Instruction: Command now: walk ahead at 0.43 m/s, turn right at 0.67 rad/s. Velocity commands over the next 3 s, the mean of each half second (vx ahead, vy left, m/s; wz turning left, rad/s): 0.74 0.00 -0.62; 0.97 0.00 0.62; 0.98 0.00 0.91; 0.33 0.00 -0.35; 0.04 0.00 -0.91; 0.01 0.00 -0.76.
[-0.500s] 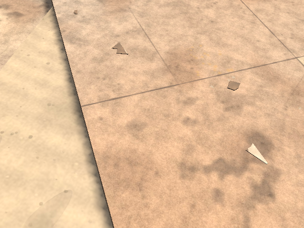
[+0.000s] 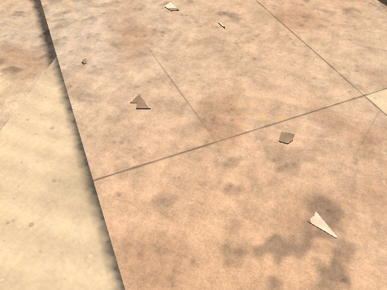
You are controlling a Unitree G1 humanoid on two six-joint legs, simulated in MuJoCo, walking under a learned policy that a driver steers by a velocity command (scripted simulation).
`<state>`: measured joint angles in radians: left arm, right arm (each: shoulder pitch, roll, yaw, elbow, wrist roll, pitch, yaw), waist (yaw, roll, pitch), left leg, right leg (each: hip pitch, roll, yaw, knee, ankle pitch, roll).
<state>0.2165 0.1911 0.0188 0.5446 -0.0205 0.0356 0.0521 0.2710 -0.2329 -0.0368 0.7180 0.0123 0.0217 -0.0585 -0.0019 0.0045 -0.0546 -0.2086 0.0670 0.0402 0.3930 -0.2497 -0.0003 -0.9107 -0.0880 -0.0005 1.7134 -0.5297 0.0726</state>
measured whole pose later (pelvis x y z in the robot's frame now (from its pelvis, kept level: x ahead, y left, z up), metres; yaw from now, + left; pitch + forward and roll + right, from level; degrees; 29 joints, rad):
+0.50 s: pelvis +0.28 -0.15 +0.08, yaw -20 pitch +6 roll +2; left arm 0.55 0.27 0.04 0.82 0.01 -0.09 0.00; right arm -0.01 -0.22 0.02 0.57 -0.02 -0.03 0.06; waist 0.11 0.01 0.00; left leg -0.77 0.03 0.09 0.68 -0.06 0.05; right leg 0.14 0.04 0.16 0.17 -0.39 -0.09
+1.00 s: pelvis +0.74 -0.26 +0.07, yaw +1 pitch +4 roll -1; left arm -0.13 0.22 -0.05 0.54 0.04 -0.08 -0.03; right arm 0.58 -0.25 -0.06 0.87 0.01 -0.07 0.01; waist -0.18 0.00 0.01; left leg 0.17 -0.10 -0.30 0.28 -0.45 0.14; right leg -0.67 -0.03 0.06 0.52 0.05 0.00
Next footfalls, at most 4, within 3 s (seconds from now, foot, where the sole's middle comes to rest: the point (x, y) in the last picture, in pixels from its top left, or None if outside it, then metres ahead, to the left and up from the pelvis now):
0.12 right None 0.09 -0.18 -0.68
0.58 left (253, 271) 0.55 -0.17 -0.68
1.04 right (302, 166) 0.99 -0.42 -0.68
1.48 left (218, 108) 1.34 -0.09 -0.68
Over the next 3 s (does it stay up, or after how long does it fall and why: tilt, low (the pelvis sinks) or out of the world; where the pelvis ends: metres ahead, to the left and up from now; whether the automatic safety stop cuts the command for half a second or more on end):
stays up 1.56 -0.06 0.09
